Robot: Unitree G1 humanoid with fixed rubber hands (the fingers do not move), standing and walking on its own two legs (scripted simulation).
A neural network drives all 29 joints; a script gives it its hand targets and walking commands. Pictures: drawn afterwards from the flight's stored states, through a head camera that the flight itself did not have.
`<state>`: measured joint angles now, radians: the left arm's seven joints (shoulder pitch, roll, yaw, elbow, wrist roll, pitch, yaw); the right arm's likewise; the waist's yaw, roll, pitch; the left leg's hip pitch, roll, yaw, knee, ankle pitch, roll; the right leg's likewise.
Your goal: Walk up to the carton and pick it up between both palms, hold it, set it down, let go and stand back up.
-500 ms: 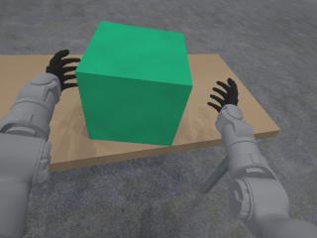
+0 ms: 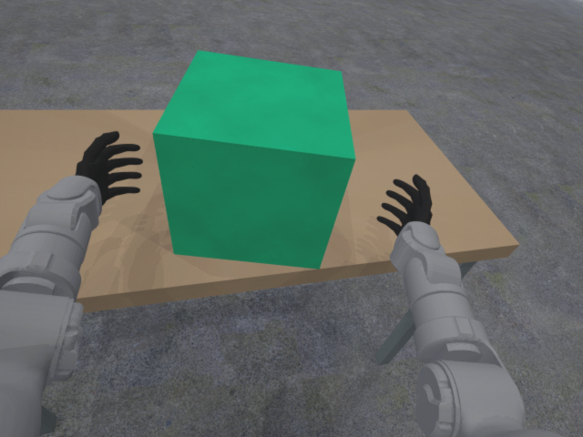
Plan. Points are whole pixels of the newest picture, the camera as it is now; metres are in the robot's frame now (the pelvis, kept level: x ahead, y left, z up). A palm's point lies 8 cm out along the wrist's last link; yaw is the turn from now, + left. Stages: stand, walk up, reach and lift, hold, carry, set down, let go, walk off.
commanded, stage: set down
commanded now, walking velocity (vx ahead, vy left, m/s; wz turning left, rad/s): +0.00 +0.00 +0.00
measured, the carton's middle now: (259, 160) +0.55 -0.03 +0.09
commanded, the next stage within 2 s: none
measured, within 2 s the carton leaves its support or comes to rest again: neither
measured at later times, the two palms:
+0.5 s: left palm (68, 245) +0.39 +0.25 +0.07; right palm (402, 265) +0.32 -0.22 +0.07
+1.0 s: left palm (49, 301) +0.32 +0.26 +0.04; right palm (398, 305) +0.27 -0.20 +0.04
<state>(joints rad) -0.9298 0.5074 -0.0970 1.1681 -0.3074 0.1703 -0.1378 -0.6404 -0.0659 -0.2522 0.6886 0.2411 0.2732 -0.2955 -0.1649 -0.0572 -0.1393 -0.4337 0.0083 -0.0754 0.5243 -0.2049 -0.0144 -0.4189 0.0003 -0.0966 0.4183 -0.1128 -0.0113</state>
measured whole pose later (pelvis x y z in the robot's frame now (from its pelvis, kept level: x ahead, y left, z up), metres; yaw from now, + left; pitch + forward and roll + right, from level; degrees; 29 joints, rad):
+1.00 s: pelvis +0.02 +0.00 +0.00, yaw +0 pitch -1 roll -2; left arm -0.21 0.51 -0.08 0.44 -0.31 0.16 -0.16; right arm 0.03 0.00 -0.14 0.14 0.24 0.27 -0.33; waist -0.01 -0.06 -0.01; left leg -0.24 0.01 -0.08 0.52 -0.26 -0.01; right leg -0.23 0.00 -0.10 0.42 -0.17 -0.01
